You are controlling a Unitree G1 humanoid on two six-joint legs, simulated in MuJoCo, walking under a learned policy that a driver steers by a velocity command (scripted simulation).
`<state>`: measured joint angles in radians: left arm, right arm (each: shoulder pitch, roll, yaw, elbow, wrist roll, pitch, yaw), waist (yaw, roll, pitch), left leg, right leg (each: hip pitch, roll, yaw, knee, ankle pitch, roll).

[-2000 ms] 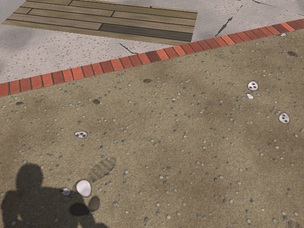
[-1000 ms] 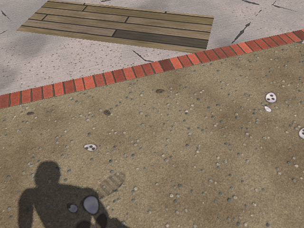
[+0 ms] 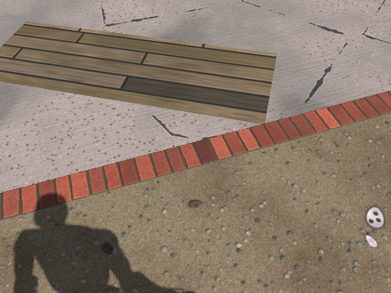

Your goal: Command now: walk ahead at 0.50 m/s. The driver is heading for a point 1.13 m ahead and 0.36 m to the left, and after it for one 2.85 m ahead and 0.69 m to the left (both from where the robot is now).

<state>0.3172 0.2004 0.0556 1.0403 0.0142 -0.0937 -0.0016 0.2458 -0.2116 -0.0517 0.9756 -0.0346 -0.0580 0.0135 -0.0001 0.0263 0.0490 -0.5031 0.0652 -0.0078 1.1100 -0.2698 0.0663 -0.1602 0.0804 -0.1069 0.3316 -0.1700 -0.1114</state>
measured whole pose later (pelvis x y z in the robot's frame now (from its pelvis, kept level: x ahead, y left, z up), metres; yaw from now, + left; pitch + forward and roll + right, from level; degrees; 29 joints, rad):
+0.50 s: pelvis +0.27 +0.06 -0.01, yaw +11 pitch +0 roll +0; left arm 0.24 0.21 0.05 0.93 0.03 -0.09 0.00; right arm 0.24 -0.23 -0.08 0.96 -0.01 -0.05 0.01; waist 0.00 -0.02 0.06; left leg -0.27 -0.13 0.05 0.44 -0.17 0.14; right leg -0.42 -0.05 -0.01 1.20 -0.32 -0.03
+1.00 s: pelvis +0.55 +0.09 -0.02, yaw +28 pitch +1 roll +0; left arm 0.07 0.24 0.03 0.73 0.04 -0.06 0.01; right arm 0.40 -0.28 -0.08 0.87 -0.01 -0.04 -0.01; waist -0.07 0.02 0.05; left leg -0.25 -0.11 -0.11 1.09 -0.44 0.09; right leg -0.40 0.02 -0.04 0.56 -0.18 -0.04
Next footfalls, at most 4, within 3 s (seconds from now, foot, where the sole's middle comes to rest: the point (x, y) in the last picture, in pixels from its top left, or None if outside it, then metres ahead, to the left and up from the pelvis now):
0.34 left None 0.34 0.11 -0.78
0.90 right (195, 236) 0.69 0.05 -0.78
1.42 left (114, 215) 0.78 0.36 -0.78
2.00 right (137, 154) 1.13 0.31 -0.83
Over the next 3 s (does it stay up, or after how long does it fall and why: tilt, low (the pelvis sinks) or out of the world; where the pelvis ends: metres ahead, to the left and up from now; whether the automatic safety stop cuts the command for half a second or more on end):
stays up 1.29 0.37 -0.11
